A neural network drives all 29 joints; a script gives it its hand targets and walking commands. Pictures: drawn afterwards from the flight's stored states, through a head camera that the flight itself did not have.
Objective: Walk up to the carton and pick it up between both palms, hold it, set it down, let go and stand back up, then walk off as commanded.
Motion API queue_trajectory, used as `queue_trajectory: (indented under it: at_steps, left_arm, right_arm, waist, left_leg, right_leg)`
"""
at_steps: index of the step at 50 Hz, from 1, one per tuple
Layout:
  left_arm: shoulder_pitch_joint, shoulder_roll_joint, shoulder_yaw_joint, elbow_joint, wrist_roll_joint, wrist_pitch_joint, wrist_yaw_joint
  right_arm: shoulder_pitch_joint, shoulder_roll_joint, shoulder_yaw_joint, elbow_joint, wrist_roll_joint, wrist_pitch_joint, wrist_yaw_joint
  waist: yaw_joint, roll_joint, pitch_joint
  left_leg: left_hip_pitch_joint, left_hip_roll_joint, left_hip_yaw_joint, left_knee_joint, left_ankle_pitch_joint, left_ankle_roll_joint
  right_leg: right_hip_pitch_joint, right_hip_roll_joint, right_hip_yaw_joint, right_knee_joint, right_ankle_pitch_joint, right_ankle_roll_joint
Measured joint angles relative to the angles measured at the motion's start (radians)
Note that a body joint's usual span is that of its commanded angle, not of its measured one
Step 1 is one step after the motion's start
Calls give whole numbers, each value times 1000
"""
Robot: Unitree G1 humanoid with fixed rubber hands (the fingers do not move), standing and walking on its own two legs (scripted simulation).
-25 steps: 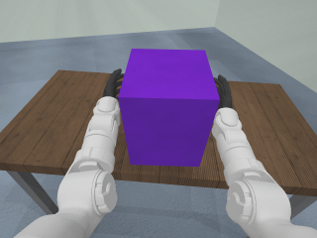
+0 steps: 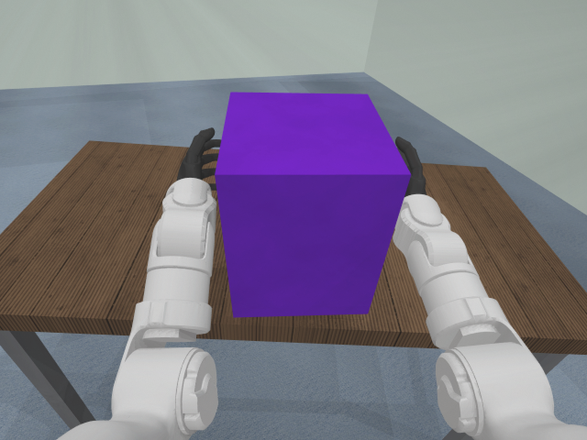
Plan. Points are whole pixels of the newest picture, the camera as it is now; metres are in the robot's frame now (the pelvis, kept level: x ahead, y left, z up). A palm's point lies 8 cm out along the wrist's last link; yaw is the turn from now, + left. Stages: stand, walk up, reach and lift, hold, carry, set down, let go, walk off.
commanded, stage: reach and lift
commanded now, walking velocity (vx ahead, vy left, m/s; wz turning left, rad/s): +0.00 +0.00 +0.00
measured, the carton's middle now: (300, 205) +0.40 -0.02 +0.16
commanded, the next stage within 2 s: hold in 1.40 s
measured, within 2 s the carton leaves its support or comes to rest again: neither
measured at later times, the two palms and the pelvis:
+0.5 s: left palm (198, 158) +0.37 +0.12 +0.25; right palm (432, 158) +0.36 -0.17 +0.26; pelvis -0.03 -0.03 +0.00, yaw +0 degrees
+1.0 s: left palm (196, 144) +0.38 +0.12 +0.27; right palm (435, 133) +0.37 -0.17 +0.29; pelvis +0.00 -0.02 +0.00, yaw +0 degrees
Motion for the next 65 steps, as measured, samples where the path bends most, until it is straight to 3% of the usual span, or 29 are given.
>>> queue_trajectory:
  at_steps: [5,14,24,27,32,36,46,65]
  left_arm:
    - [-20,-6,9,1,-20,11,16]
    - [-177,17,76,186,-21,14,11]
    - [-275,61,146,316,-44,10,-4]
    - [-275,72,149,311,-55,15,-13]
    - [-262,90,143,310,-70,22,-33]
    - [-274,90,165,337,-59,33,-43]
    - [-226,75,122,234,-67,85,-42]
    - [-121,39,71,33,-97,202,-6]
  right_arm:
    - [-13,-12,-3,-18,8,27,1]
    - [-137,-29,-61,74,-28,100,1]
    - [-287,-39,-87,184,-42,166,-16]
    - [-313,-40,-80,190,-26,184,-30]
    - [-328,-32,-75,185,-6,213,-55]
    - [-338,-34,-73,197,-1,242,-65]
    - [-317,-70,9,129,101,288,-86]
    - [-277,-107,75,23,205,376,-105]
  waist:
    - [3,22,-21]
    - [26,29,-38]
    - [54,27,-82]
    - [53,29,-91]
    - [24,29,-104]
    - [23,30,-115]
    - [16,55,-133]
    - [-1,70,-162]
  left_leg:
    - [-26,-5,3,-1,16,2]
    - [-54,-15,7,-42,67,-3]
    - [-104,-2,-1,-56,91,-21]
    - [-106,4,-11,-57,91,-30]
    - [-98,6,-35,-47,79,-36]
    - [-91,9,-30,-41,67,-34]
    - [-79,12,-21,-15,31,-28]
    - [-63,13,-14,15,-12,-12]
  right_leg:
    - [-32,-5,4,12,9,-1]
    - [-91,-16,9,34,27,-12]
    - [-152,-4,1,48,35,-34]
    - [-149,1,-9,43,33,-39]
    - [-127,3,-33,43,19,-42]
    - [-126,5,-28,55,6,-41]
    - [-103,10,-19,51,-11,-30]
    - [-65,12,-11,27,-22,-11]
